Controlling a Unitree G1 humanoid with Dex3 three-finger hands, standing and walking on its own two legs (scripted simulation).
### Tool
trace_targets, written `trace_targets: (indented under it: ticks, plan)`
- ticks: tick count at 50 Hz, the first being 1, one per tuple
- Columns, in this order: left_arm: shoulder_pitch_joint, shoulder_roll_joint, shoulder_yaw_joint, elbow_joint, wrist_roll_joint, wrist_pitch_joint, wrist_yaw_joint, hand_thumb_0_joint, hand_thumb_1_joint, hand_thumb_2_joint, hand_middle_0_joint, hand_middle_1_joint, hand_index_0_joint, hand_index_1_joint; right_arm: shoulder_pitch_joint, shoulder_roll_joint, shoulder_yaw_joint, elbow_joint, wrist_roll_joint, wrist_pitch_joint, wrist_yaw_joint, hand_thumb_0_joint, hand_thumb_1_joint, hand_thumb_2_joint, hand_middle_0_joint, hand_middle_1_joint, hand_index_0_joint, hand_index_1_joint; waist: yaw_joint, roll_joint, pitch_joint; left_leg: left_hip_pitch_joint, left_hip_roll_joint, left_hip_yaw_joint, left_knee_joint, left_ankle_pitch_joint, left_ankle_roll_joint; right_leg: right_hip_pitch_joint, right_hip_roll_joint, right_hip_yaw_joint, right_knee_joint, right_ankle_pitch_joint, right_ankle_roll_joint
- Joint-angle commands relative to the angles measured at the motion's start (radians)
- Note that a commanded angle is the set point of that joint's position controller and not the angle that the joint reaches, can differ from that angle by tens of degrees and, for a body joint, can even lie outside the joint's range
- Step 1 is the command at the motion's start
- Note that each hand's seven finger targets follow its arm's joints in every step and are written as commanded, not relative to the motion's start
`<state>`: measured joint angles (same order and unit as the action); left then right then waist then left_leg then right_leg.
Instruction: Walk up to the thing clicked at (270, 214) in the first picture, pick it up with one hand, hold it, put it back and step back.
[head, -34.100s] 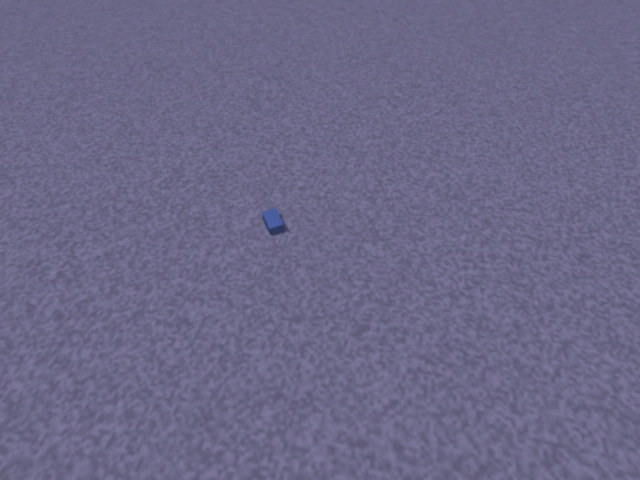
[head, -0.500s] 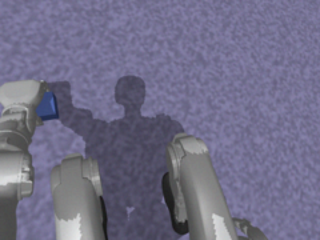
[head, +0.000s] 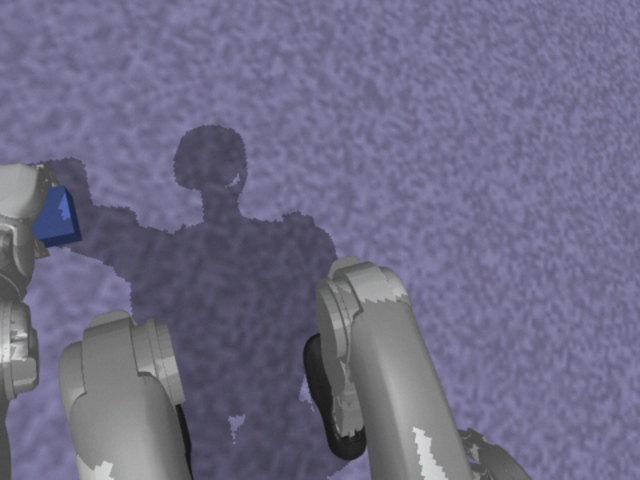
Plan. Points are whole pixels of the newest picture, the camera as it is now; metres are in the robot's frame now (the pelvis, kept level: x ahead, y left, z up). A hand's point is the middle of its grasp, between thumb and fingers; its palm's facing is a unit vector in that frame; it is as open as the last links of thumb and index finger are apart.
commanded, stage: rest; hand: left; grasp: from above
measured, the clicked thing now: (24, 222) +0.46 +0.28 -0.23
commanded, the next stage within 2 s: open in 1.18 s
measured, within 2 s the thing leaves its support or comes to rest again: neither
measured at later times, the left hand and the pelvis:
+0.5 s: hand (36, 225) +0.45 +0.27 -0.24, palm faces -0.45 -0.11 -0.89, open 9.3 cm; pelvis +0.00 +0.00 -0.01, yaw -3 degrees
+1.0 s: hand (37, 226) +0.45 +0.27 -0.25, palm faces -0.44 -0.12 -0.89, open 9.3 cm; pelvis +0.00 +0.01 -0.01, yaw -5 degrees
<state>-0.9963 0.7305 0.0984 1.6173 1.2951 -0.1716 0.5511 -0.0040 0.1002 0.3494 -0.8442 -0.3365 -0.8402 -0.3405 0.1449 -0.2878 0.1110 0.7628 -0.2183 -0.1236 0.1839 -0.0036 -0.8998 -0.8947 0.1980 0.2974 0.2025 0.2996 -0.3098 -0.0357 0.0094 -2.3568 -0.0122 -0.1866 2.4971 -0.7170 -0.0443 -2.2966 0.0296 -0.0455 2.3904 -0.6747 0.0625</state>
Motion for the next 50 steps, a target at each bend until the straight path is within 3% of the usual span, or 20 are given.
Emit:
trace_targets:
  ticks: [1,3,4,5,6,9,14,15,16,17,19,20,22,25,28,35,38,40,41,50]
  plan:
    - [-0.324,0.203,0.001,-0.077,-0.024,-0.006,0.051,0.0,0.759,0.604,-1.141,-0.415,-1.136,-0.421,0.196,-0.265,-0.07,0.002,0.002,-0.011,0.006,0.0,-0.894,-0.895,0.201,0.3,0.2,0.3,-0.03,0.354,-0.659,0.483,0.006,0.129,-0.242,0.194,0.062,0.345,0.03,-0.149,-0.206,0.236,-0.089]
    - [-0.314,0.257,0.036,-0.098,-0.016,-0.011,0.061,0.0,0.761,0.6,-1.133,-0.423,-1.131,-0.425,0.205,-0.28,-0.066,-0.002,-0.008,-0.017,0.01,0.0,-0.892,-0.894,0.201,0.3,0.2,0.3,-0.021,0.367,-0.665,0.495,0.007,0.127,-0.234,0.217,0.06,0.363,0.027,-0.156,-0.202,0.256,-0.087]
    - [-0.289,0.241,0.024,-0.061,-0.014,-0.01,0.064,0.0,0.769,0.615,-1.15,-0.414,-1.142,-0.422,0.193,-0.281,-0.062,-0.002,-0.01,-0.018,0.013,0.0,-0.892,-0.895,0.201,0.3,0.2,0.3,-0.019,0.37,-0.653,0.49,0.005,0.126,-0.238,0.206,0.058,0.351,0.029,-0.158,-0.197,0.241,-0.091]
    - [-0.334,0.222,0.006,-0.064,-0.01,-0.014,0.063,0.0,0.786,0.6,-1.152,-0.427,-1.151,-0.428,0.195,-0.272,-0.058,0.0,-0.014,-0.025,0.018,0.0,-0.895,-0.895,0.201,0.3,0.2,0.3,-0.051,0.369,-0.641,0.489,0.008,0.126,-0.221,0.203,0.06,0.348,0.032,-0.158,-0.194,0.25,-0.087]
    - [-0.351,0.266,0.033,-0.1,-0.013,-0.022,0.071,0.0,0.785,0.593,-1.15,-0.42,-1.149,-0.421,0.192,-0.289,-0.057,-0.013,-0.018,-0.028,0.022,0.0,-0.893,-0.895,0.201,0.3,0.2,0.3,-0.052,0.369,-0.659,0.497,0.011,0.122,-0.22,0.229,0.061,0.378,0.034,-0.162,-0.198,0.276,-0.085]
    - [-0.293,0.277,0.045,-0.058,-0.013,-0.025,0.083,0.0,0.777,0.592,-1.158,-0.404,-1.153,-0.409,0.192,-0.289,-0.045,-0.007,-0.022,-0.032,0.031,0.0,-0.895,-0.896,0.201,0.3,0.2,0.3,-0.037,0.368,-0.662,0.475,0.012,0.123,-0.212,0.245,0.062,0.417,0.039,-0.158,-0.196,0.294,-0.083]
    - [-0.303,0.316,0.071,-0.016,0.003,-0.028,0.102,0.0,0.824,0.583,-1.184,-0.4,-1.182,-0.401,0.189,-0.313,-0.035,-0.018,-0.037,-0.044,0.041,0.0,-0.894,-0.895,0.201,0.3,0.2,0.3,-0.064,0.375,-0.612,0.471,0.012,0.113,-0.206,0.213,0.06,0.381,0.037,-0.176,-0.187,0.265,-0.083]
    - [-0.327,0.267,0.024,-0.003,0.001,-0.029,0.097,0.0,0.832,0.565,-1.185,-0.398,-1.186,-0.397,0.172,-0.296,-0.024,-0.021,-0.039,-0.052,0.047,0.0,-0.895,-0.896,0.201,0.3,0.2,0.3,-0.074,0.37,-0.582,0.453,0.015,0.111,-0.196,0.18,0.062,0.361,0.041,-0.175,-0.186,0.24,-0.083]
    - [-0.315,0.312,0.057,-0.015,-0.004,-0.034,0.108,0.0,0.822,0.573,-1.181,-0.404,-1.181,-0.404,0.17,-0.312,-0.029,-0.019,-0.041,-0.052,0.045,0.0,-0.895,-0.896,0.201,0.3,0.2,0.3,-0.068,0.357,-0.601,0.455,0.016,0.108,-0.201,0.19,0.064,0.39,0.045,-0.178,-0.203,0.252,-0.08]
    - [-0.319,0.288,0.029,-0.013,-0.003,-0.036,0.104,0.0,0.826,0.581,-1.186,-0.397,-1.183,-0.399,0.177,-0.31,-0.022,-0.02,-0.037,-0.057,0.049,0.0,-0.895,-0.896,0.201,0.3,0.2,0.3,-0.073,0.379,-0.582,0.447,0.014,0.11,-0.197,0.182,0.063,0.38,0.041,-0.174,-0.194,0.243,-0.081]
    - [-0.282,0.306,0.036,0.0,-0.008,-0.038,0.115,0.0,0.801,0.586,-1.171,-0.406,-1.167,-0.409,0.169,-0.314,-0.016,-0.012,-0.038,-0.058,0.049,0.0,-0.896,-0.897,0.201,0.3,0.2,0.3,-0.055,0.357,-0.61,0.449,0.017,0.102,-0.203,0.19,0.064,0.404,0.049,-0.179,-0.202,0.251,-0.079]
    - [-0.299,0.337,0.055,-0.023,-0.007,-0.042,0.12,0.0,0.82,0.579,-1.177,-0.405,-1.177,-0.405,0.172,-0.318,-0.019,-0.021,-0.04,-0.061,0.051,0.0,-0.894,-0.896,0.201,0.3,0.2,0.3,-0.066,0.367,-0.621,0.451,0.019,0.104,-0.196,0.211,0.063,0.431,0.048,-0.177,-0.198,0.271,-0.077]
    - [-0.293,0.335,0.057,-0.005,-0.004,-0.041,0.128,0.0,0.825,0.601,-1.191,-0.404,-1.185,-0.41,0.163,-0.324,-0.019,-0.015,-0.04,-0.062,0.051,0.0,-0.896,-0.898,0.201,0.3,0.2,0.3,-0.062,0.377,-0.608,0.457,0.019,0.098,-0.201,0.208,0.059,0.396,0.047,-0.186,-0.187,0.265,-0.081]
    - [-0.322,0.323,0.046,0.012,0.002,-0.044,0.137,0.0,0.851,0.6,-1.214,-0.397,-1.207,-0.404,0.164,-0.327,-0.013,-0.019,-0.05,-0.072,0.058,0.0,-0.897,-0.898,0.2,0.3,0.2,0.3,-0.09,0.367,-0.568,0.454,0.021,0.094,-0.185,0.19,0.061,0.383,0.048,-0.191,-0.189,0.262,-0.077]
    - [-0.295,0.353,0.067,0.008,0.004,-0.043,0.152,0.0,0.858,0.562,-1.209,-0.39,-1.209,-0.391,0.159,-0.335,-0.007,-0.008,-0.058,-0.078,0.064,0.0,-0.897,-0.899,0.2,0.3,0.2,0.3,-0.076,0.411,-0.589,0.487,0.023,0.089,-0.201,0.219,0.052,0.402,0.051,-0.197,-0.184,0.28,-0.08]
    - [-0.31,0.35,0.054,0.04,0.009,-0.038,0.156,0.0,0.867,0.569,-1.207,-0.417,-1.21,-0.414,0.16,-0.349,0.004,-0.012,-0.072,-0.095,0.085,0.0,-0.9,-0.9,0.2,0.3,0.2,0.3,-0.111,0.418,-0.55,0.495,0.025,0.083,-0.192,0.225,0.05,0.403,0.049,-0.207,-0.183,0.291,-0.076]
    - [-0.303,0.376,0.069,0.048,0.007,-0.043,0.165,0.0,0.856,0.576,-1.205,-0.415,-1.205,-0.415,0.147,-0.351,0.015,-0.011,-0.07,-0.099,0.088,0.0,-0.9,-0.901,0.2,0.301,0.2,0.301,-0.1,0.431,-0.539,0.492,0.027,0.07,-0.207,0.212,0.045,0.387,0.049,-0.217,-0.177,0.272,-0.079]
    - [-0.316,0.342,0.031,0.054,0.013,-0.045,0.158,0.0,0.864,0.575,-1.212,-0.417,-1.211,-0.418,0.132,-0.352,0.015,-0.015,-0.077,-0.107,0.096,0.0,-0.901,-0.902,0.2,0.301,0.2,0.301,-0.114,0.431,-0.528,0.493,0.03,0.072,-0.189,0.211,0.046,0.39,0.053,-0.215,-0.173,0.277,-0.077]
    - [-0.317,0.372,0.054,0.052,0.011,-0.046,0.167,0.0,0.859,0.593,-1.208,-0.422,-1.205,-0.425,0.137,-0.354,0.026,-0.011,-0.077,-0.109,0.097,0.0,-0.901,-0.902,0.2,0.301,0.2,0.301,-0.113,0.421,-0.537,0.493,0.03,0.064,-0.193,0.219,0.046,0.397,0.052,-0.222,-0.173,0.285,-0.077]
    - [-0.316,0.372,0.036,0.083,0.011,-0.041,0.179,0.0,0.853,0.553,-1.195,-0.422,-1.198,-0.418,0.126,-0.375,0.038,-0.021,-0.08,-0.131,0.116,0.0,-0.903,-0.903,0.2,0.301,0.2,0.301,-0.127,0.412,-0.5,0.479,0.033,0.056,-0.18,0.211,0.048,0.399,0.056,-0.225,-0.172,0.284,-0.072]
